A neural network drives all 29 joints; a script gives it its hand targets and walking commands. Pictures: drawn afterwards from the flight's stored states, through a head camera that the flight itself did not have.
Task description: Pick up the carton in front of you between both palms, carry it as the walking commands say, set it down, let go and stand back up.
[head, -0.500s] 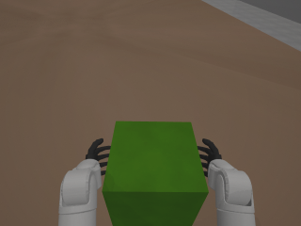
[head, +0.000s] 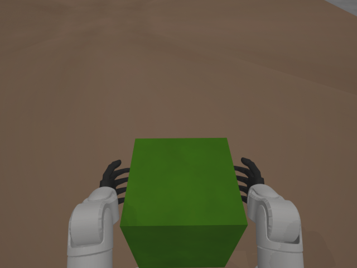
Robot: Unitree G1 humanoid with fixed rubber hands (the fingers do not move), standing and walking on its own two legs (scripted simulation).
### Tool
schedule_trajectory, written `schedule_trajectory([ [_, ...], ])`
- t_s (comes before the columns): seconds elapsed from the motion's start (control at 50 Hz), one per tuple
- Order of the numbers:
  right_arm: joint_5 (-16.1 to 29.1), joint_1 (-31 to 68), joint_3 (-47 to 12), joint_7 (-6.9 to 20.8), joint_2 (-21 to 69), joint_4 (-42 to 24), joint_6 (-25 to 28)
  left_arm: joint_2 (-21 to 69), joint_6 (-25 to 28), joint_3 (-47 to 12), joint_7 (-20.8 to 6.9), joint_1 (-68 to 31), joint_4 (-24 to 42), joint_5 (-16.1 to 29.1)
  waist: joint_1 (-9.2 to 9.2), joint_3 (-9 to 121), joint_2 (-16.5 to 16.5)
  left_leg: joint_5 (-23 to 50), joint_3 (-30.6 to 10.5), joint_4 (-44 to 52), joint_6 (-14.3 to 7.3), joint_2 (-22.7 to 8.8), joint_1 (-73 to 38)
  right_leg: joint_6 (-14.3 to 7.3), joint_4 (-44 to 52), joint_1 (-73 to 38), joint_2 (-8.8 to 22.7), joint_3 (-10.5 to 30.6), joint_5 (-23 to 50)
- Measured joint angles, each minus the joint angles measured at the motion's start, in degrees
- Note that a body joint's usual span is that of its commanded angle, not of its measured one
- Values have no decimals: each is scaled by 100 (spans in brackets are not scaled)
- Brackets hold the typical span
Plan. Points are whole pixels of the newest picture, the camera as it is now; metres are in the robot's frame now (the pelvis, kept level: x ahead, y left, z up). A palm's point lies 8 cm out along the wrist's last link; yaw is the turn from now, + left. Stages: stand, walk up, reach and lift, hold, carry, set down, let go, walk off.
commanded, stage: carry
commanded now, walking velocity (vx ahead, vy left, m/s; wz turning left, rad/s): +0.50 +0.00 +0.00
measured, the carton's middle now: (181, 205) +0.28 +0.01 -0.01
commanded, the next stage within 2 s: none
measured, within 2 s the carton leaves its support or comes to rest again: neither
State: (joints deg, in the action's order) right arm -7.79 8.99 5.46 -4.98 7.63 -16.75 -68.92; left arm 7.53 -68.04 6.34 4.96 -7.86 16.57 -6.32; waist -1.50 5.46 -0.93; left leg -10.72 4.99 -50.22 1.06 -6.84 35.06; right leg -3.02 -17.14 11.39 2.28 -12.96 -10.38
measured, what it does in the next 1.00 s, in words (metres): walks ahead: left foot, then right foot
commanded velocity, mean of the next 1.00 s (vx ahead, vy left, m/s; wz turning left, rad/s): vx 0.23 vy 0.00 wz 0.00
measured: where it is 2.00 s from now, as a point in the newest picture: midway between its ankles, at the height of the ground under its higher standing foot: (179, 212)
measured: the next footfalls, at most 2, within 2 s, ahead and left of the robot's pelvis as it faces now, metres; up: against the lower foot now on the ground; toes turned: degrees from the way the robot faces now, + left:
left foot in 0.22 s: +0.35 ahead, +0.13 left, +0.00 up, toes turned +9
right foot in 0.68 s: +0.66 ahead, -0.08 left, +0.00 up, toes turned +10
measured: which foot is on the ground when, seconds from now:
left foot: up 0.00-0.20, down 0.22-0.72, up 0.74-0.92, down 0.94-1.00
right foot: down 0.00-0.22, up 0.24-0.66, down 0.68-1.00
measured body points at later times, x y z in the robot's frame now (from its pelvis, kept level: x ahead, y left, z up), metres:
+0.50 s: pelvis +0.33 +0.05 +0.00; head +0.35 +0.07 +0.45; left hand +0.63 +0.18 +0.07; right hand +0.60 -0.12 +0.07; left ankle +0.31 +0.12 -0.75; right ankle +0.39 -0.10 -0.69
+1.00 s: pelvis +0.59 +0.01 -0.01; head +0.60 +0.00 +0.44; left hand +0.87 +0.16 +0.06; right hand +0.87 -0.14 +0.06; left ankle +0.58 +0.14 -0.75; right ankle +0.62 -0.07 -0.75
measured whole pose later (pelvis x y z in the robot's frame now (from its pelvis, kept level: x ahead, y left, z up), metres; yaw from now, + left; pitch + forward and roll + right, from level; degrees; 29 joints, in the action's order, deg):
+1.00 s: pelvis +0.59 +0.01 -0.01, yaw -1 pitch +2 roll +0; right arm -7.4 9.6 5.8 -5.1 7.7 -19.9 -68.3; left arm 7.6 -67.4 6.2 4.8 -9.0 19.2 -6.3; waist -0.5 2.1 -1.7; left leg -11.1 6.7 -26.4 1.0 -4.0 14.9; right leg -3.3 -25.0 17.2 1.8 -12.9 -10.4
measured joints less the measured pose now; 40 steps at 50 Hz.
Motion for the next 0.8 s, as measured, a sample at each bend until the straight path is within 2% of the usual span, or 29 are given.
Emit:
schedule_trajectory([
  [0.08,25,-35,-18,-8,-4,-314,-12,1,-10,-47,2,-17,257,27,38,65,5,530,160,1186,11,7,56,143,327,-651,-23,37,-286],
  [0.16,64,-17,44,-14,-2,-498,-107,11,-131,-91,3,-113,385,-3,72,198,35,867,420,1989,-102,137,-220,373,363,-1275,4,72,-798],
  [0.2,78,39,86,-15,3,-480,-165,19,-212,-81,3,-174,383,-34,70,255,89,803,610,2319,-178,240,-533,514,109,-1510,76,129,-1206],
  [0.22,83,101,109,-14,11,-432,-190,21,-250,-56,3,-209,378,-52,70,273,113,730,708,2448,-224,300,-742,575,-251,-1532,148,156,-1499],
  [0.24,79,157,94,-12,21,-290,-146,-8,-267,-5,1,-253,321,-56,121,277,270,711,792,2250,-378,403,-762,589,-881,-1375,351,180,-1781],
  [0.26,63,234,83,-11,34,-115,-110,-34,-282,55,1,-283,246,-56,171,253,353,517,848,1994,-500,445,-746,575,-1825,-1014,448,352,-1711],
  [0.3,39,331,82,-11,51,159,-96,-59,-322,134,1,-306,104,-64,221,144,316,195,882,1910,-606,424,-890,472,-3738,-62,285,786,-1600],
  [0.32,39,322,93,-10,51,217,-102,-33,-332,158,3,-303,51,-78,229,82,273,165,878,2035,-567,414,-1031,395,-4381,380,202,872,-1497],
  [0.36,71,225,124,-8,36,203,-89,43,-314,154,7,-268,11,-118,236,-20,227,137,873,2376,-547,437,-1355,288,-4842,1100,167,887,-1135],
  [0.42,116,99,137,-7,16,59,-19,24,-234,20,13,-216,59,-119,267,-120,186,97,832,2874,-533,490,-1853,268,-4425,1843,254,841,-649],
  [0.52,173,15,108,-6,5,-251,68,15,-147,-85,22,-151,345,-103,262,-101,146,-118,746,3489,-423,556,-2675,392,-2933,2430,414,742,63],
  [0.64,138,119,53,2,19,-403,0,16,-195,-18,25,-167,571,-62,163,-48,114,-862,700,3476,-124,475,-3574,350,-1365,2169,192,294,1065],
  [0.68,102,139,68,12,22,-381,-52,21,-229,-1,23,-210,509,-57,160,-44,118,-1317,702,2990,5,406,-3732,335,-756,1717,54,62,1591],
  [0.72,85,219,174,26,0,-262,-72,36,-173,-24,19,-304,279,-83,115,-62,-48,-1567,626,1844,95,178,-3429,-125,-767,1447,-66,-90,922],
  [0.74,79,288,238,29,-14,-174,-78,49,-131,-13,17,-387,125,-98,94,-138,-134,-1709,394,1080,131,153,-3088,-246,-918,1449,-90,-126,677],
  [0.76,68,324,282,31,-20,-99,-78,60,-100,1,15,-442,-3,-106,88,-221,-171,-1880,163,429,143,222,-2734,-291,-963,1419,-81,-136,596],
  [0.78,51,317,310,32,0,-49,-71,65,-85,15,12,-457,-85,-107,99,-294,-166,-1988,10,12,118,313,-2428,-237,-905,1337,-50,-125,619],
  [0.8,25,283,322,32,38,-28,-59,63,-76,27,6,-434,-124,-97,107,-351,-152,-2038,-53,-100,81,366,-2195,-219,-802,1233,-33,-113,585],
])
